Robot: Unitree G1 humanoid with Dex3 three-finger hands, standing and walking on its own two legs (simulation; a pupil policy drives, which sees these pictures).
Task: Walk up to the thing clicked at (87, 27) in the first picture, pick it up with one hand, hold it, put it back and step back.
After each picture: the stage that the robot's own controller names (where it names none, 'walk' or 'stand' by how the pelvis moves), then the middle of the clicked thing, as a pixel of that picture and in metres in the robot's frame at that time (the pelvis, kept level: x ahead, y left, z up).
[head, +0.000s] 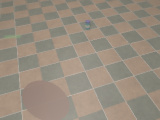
stand; (87, 24) +1.86 -0.06 -0.72
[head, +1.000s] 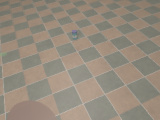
walk; (74, 34) +1.71 +0.23 -0.70
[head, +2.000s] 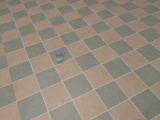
walk; (59, 56) +1.16 +0.34 -0.71
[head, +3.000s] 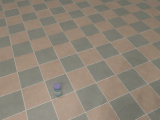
walk; (57, 89) +0.77 +0.26 -0.70
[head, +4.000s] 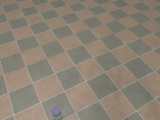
walk; (56, 113) +0.53 +0.20 -0.70
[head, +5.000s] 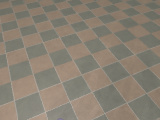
stand; out of the picture +0.47 +0.19 -0.71
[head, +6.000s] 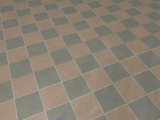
stand; out of the picture +0.46 +0.19 -0.72
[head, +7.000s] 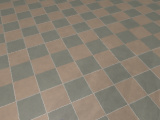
stand; out of the picture +0.46 +0.18 -0.72
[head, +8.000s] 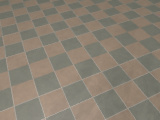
stand; out of the picture +0.43 +0.20 -0.73
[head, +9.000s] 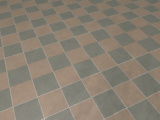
stand; out of the picture +0.44 +0.20 -0.73
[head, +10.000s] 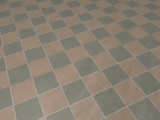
go down; out of the picture +0.44 +0.20 -0.73
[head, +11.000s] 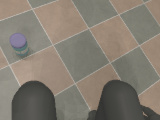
go down; (19, 45) +0.51 +0.26 -0.30
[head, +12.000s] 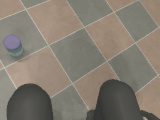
close in; (14, 46) +0.50 +0.27 -0.30
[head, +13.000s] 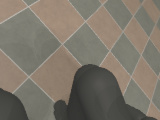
close in; out of the picture +0.48 +0.32 -0.22
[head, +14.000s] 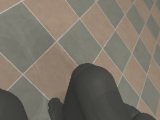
lift; out of the picture +0.46 +0.30 -0.23
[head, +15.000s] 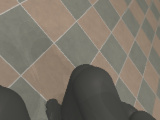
lift; out of the picture +0.44 +0.27 -0.23
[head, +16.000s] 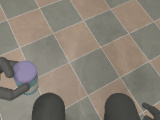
lift; (26, 79) +0.34 +0.21 -0.05
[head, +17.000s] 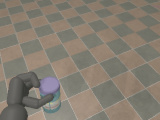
hold; (50, 95) +0.33 +0.13 +0.01
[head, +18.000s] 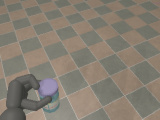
hold; (49, 96) +0.33 +0.14 -0.01
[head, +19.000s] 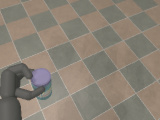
crouch; (42, 84) +0.37 +0.15 -0.07
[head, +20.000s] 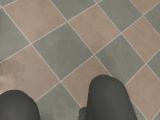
lower; out of the picture +0.49 +0.27 -0.11
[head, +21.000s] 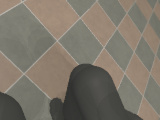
lower; out of the picture +0.44 +0.29 -0.23
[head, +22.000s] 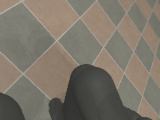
lower; out of the picture +0.43 +0.29 -0.23
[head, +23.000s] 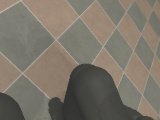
lower; out of the picture +0.44 +0.29 -0.23
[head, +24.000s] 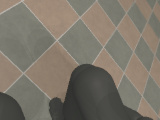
lower; out of the picture +0.43 +0.29 -0.23
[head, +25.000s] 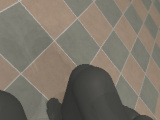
open; out of the picture +0.43 +0.29 -0.23
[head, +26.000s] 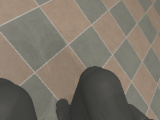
stand; out of the picture +0.43 +0.28 -0.24
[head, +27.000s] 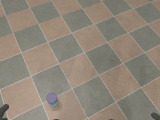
walk; (52, 100) +0.43 +0.18 -0.55
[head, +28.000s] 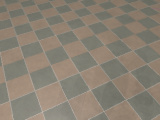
stand; out of the picture +0.40 +0.17 -0.67
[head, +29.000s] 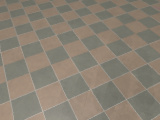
stand; out of the picture +0.40 +0.17 -0.67
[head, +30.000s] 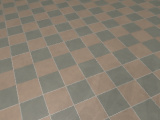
stand; out of the picture +0.40 +0.15 -0.72
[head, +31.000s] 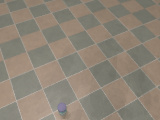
walk; (62, 109) +0.46 +0.13 -0.71
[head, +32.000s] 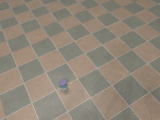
walk; (63, 85) +0.72 +0.23 -0.69
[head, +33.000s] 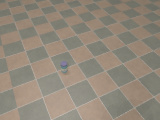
stand; (64, 67) +1.05 +0.20 -0.70
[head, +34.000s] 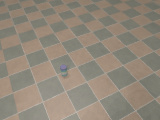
stand; (63, 70) +1.01 +0.21 -0.72
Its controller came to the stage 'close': yes
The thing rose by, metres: 0.70
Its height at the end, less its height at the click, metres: +0.00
